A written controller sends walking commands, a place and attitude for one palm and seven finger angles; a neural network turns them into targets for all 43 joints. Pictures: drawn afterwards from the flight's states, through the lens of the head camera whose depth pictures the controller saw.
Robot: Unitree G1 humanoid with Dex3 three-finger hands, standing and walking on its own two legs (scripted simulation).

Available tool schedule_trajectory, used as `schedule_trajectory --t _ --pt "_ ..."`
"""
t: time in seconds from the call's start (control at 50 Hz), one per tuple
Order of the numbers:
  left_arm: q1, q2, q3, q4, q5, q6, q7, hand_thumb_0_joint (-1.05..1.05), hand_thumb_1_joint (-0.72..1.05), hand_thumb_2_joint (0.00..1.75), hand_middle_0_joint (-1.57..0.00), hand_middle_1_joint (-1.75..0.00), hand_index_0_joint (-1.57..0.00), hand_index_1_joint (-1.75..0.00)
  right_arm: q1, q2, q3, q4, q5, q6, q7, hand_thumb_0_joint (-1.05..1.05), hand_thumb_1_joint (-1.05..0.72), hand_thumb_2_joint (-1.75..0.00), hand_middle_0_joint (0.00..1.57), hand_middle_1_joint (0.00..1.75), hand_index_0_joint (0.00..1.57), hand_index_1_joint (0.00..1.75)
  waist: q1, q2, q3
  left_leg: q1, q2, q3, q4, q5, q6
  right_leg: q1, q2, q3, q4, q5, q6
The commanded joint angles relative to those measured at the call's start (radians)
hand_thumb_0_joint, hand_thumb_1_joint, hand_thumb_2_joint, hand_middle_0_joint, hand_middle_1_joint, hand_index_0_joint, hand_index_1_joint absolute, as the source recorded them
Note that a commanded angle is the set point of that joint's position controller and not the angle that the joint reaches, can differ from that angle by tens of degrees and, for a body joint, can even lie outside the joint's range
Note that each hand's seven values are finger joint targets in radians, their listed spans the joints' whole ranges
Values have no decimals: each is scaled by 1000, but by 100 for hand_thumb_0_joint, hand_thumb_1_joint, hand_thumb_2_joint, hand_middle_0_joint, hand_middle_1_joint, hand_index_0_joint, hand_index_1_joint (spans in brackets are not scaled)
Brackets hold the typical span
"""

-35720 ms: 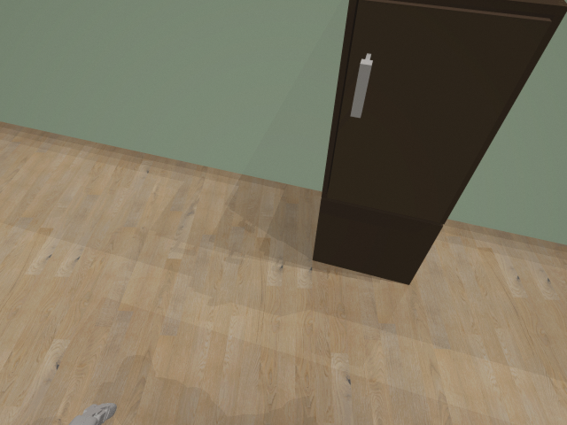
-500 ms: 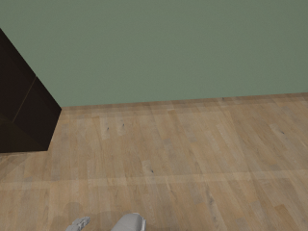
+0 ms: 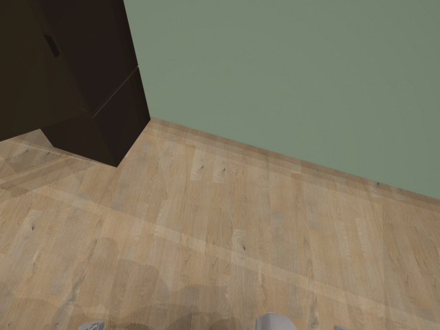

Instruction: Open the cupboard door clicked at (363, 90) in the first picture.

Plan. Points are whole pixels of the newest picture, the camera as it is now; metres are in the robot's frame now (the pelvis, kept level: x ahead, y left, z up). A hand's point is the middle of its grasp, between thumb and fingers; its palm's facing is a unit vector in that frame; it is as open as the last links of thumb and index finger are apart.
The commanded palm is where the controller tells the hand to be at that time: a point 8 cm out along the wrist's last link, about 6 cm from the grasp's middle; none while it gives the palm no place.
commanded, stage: turn to face it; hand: left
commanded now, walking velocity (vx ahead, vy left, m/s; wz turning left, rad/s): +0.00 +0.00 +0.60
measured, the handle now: out of the picture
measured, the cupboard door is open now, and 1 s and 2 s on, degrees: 50 50 50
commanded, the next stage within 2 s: take the last steps up to it in 1.10 s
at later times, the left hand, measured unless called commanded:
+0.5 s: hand out of the picture +0.03 +0.15 -0.15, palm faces +0.33 -0.91 -0.24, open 7.3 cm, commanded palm none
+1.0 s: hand out of the picture -0.01 +0.21 -0.16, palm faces +0.53 -0.82 -0.22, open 7.4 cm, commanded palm none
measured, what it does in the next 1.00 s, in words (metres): steps on the spot, turning left: right foot, then left foot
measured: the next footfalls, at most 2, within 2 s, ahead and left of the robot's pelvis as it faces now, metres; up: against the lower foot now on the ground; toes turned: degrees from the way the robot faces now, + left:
right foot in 0.22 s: +0.05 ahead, -0.15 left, +0.00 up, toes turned +5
left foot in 0.64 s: +0.00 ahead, +0.09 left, +0.00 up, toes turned +31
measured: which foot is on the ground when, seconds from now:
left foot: down 0.00-0.22, up 0.24-0.62, down 0.64-1.00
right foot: up 0.00-0.20, down 0.22-0.64, up 0.66-1.00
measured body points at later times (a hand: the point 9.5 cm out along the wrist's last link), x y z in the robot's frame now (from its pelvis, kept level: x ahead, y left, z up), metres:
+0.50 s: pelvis +0.01 -0.05 +0.00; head +0.07 -0.05 +0.45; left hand +0.01 +0.20 -0.14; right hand +0.16 -0.28 -0.15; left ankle -0.05 +0.08 -0.67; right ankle +0.01 -0.16 -0.74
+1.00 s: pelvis +0.02 -0.01 +0.00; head +0.04 +0.02 +0.45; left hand -0.04 +0.25 -0.15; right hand +0.20 -0.18 -0.14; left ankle -0.04 +0.07 -0.74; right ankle +0.09 -0.15 -0.68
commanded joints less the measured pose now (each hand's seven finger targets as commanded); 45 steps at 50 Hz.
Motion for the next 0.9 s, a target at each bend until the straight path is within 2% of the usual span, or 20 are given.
schedule_trajectory --t 0.0,0.1,0.16,0.18,0.2,0.22,0.24,0.26,0.32,0.4,0.52,0.56,0.58,0.6,0.62,0.64,0.66,0.68,0.74,0.88 --pt "-34 54 5 -98 -6 -28 8 0 90 90 -20 -30 -20 -30 71 -208 -57 -41 -2 -13 -9 0 -90 -90 20 30 20 30 -38 132 -136 147 259 -273 -149 470 127 -21 15 23 -105 -7 9" --pt "-18 47 3 -112 -12 -34 12 0 90 90 -20 -30 -20 -30 26 -212 -67 -53 -6 1 -4 0 -90 -90 20 30 20 30 -24 210 -131 51 227 -331 -114 404 115 146 73 -7 -357 -18 -7" --pt "76 72 11 -91 -13 -56 17 0 90 90 -20 -30 -20 -30 -12 -192 -71 -65 7 4 -2 0 -90 -90 20 30 20 30 30 140 -162 -70 160 -326 -9 328 53 391 76 -13 -667 191 -19" --pt "117 130 25 -84 -3 -69 25 0 90 90 -20 -30 -20 -30 2 -140 -66 -71 17 1 4 0 -90 -90 20 30 20 30 46 -29 -197 -212 76 -250 122 110 -9 560 -80 128 -795 232 -57" --pt "131 219 39 -85 9 -71 32 0 90 90 -20 -30 -20 -30 -3 -89 -58 -93 20 1 7 0 -90 -90 20 30 20 30 57 -300 -178 -358 -73 -54 390 -328 -88 587 -360 395 -834 386 -180" --pt "119 210 27 -88 2 -68 35 0 90 90 -20 -30 -20 -30 -6 -137 -68 -86 11 10 10 0 -90 -90 20 30 20 30 47 -228 -160 -327 -18 -95 609 -376 -78 444 -415 368 -827 419 -249" --pt "45 141 14 -100 -1 -72 38 0 90 90 -20 -30 -20 -30 9 -130 -69 -60 5 21 16 0 -90 -90 20 30 20 30 1 -155 -111 -338 12 -119 707 -281 -82 397 -333 265 -829 399 -240" --pt "-7 117 12 -114 -3 -67 40 0 90 90 -20 -30 -20 -30 29 -116 -73 -44 7 30 20 0 -90 -90 20 30 20 30 -26 -203 -107 -337 29 -94 748 -234 -93 383 -289 209 -818 409 -213" --pt "-15 79 -3 -122 -6 -73 32 0 90 90 -20 -30 -20 -30 27 -95 -61 -23 6 41 34 0 -90 -90 20 30 20 30 -42 -178 -84 -319 50 -39 756 -112 -116 362 -203 3 -787 519 -167" --pt "58 105 7 -97 -1 -74 33 0 90 90 -20 -30 -20 -30 -40 -76 -49 -32 9 42 38 0 -90 -90 20 30 20 30 -4 -139 -91 -306 61 16 577 -139 -126 448 -233 -54 -766 574 -176" --pt "136 153 31 -62 11 -70 28 0 90 90 -20 -30 -20 -30 -93 -55 -30 -55 14 19 38 0 -90 -90 20 30 20 30 39 -186 -130 -183 43 98 245 -195 -97 513 -282 -94 -654 764 -189" --pt "128 159 32 -53 9 -70 23 0 90 90 -20 -30 -20 -30 -44 -65 -32 -48 13 10 36 0 -90 -90 20 30 20 30 10 -174 -157 -60 22 118 89 -104 -81 475 -269 -129 -573 766 -151" --pt "108 163 34 -57 -1 -69 19 0 90 90 -20 -30 -20 -30 10 -89 -39 -34 10 4 34 0 -90 -90 20 30 20 30 -30 -135 -179 60 10 124 -24 18 -68 412 -246 -168 -485 745 -116" --pt "96 138 28 -74 -10 -67 13 0 90 90 -20 -30 -20 -30 85 -163 -56 -16 4 -6 30 0 -90 -90 20 30 20 30 -76 16 -242 270 116 9 -84 259 -22 243 -197 -202 -313 555 -64" --pt "45 52 2 -119 -17 -63 4 0 90 90 -20 -30 -20 -30 170 -282 -88 -6 -1 -12 19 0 -90 -90 20 30 20 30 -126 340 -262 404 415 -397 -110 713 138 -62 -34 -187 -74 -202 5" --pt "-9 57 -4 -135 -8 -44 18 0 90 90 -20 -30 -20 -30 204 -301 -84 14 7 0 8 0 -90 -90 20 30 20 30 -126 258 -280 356 472 -375 -91 847 212 -67 -31 -34 10 -286 -18" --pt "-35 56 -5 -129 -6 -37 22 0 90 90 -20 -30 -20 -30 170 -264 -72 7 4 -2 -1 0 -90 -90 20 30 20 30 -111 186 -228 297 442 -309 -107 768 204 -67 -48 -9 37 -238 -21" --pt "-29 44 -1 -105 -6 -35 22 0 90 90 -20 -30 -20 -30 118 -241 -67 -8 0 -7 -14 0 -90 -90 20 30 20 30 -90 237 -201 255 392 -290 -112 720 185 -73 -47 3 47 -184 -14" --pt "31 51 2 -46 -3 -25 9 0 90 90 -20 -30 -20 -30 37 -180 -40 -25 1 -16 -22 0 -90 -90 20 30 20 30 -31 163 -125 171 290 -172 -135 667 132 -39 -19 17 54 -34 -10" --pt "28 28 -9 -38 -5 -24 10 0 90 90 -20 -30 -20 -30 75 -162 -33 -5 0 -23 -20 0 -90 -90 20 30 20 30 -24 143 -134 174 275 -177 -152 619 135 22 12 1 -114 5 -1"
